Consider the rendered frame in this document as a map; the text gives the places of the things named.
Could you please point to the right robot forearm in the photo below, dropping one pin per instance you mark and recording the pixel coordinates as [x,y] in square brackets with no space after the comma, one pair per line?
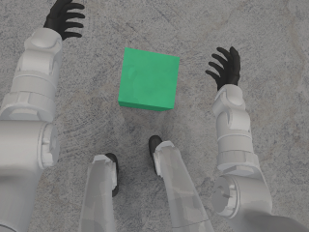
[235,148]

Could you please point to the left robot forearm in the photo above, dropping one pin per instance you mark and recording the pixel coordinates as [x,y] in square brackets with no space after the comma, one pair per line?
[35,82]

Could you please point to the left robot hand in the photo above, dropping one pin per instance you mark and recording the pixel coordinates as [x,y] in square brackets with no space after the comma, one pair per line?
[58,16]

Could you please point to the robot right shin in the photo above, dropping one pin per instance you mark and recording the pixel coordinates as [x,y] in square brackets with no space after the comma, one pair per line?
[166,143]

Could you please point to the carton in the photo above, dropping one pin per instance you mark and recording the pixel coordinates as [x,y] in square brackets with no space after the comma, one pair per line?
[148,80]

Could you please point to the right robot foot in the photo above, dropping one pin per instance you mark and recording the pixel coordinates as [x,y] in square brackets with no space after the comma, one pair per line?
[154,141]

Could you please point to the robot right upper arm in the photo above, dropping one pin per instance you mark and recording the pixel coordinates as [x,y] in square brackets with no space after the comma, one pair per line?
[245,203]

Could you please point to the right robot hand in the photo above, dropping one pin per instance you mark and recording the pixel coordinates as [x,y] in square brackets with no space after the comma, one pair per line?
[229,74]

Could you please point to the robot left upper arm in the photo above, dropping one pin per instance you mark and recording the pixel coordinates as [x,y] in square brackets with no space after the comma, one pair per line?
[27,148]

